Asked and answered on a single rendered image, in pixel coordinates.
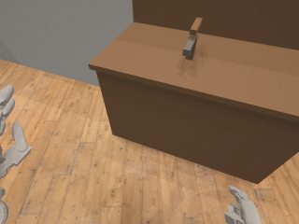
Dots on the tap lever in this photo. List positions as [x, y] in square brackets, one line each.
[188, 48]

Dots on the counter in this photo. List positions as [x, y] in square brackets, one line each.
[231, 106]

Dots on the robot right hand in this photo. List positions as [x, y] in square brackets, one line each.
[246, 213]

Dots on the robot left hand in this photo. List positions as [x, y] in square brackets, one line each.
[15, 154]

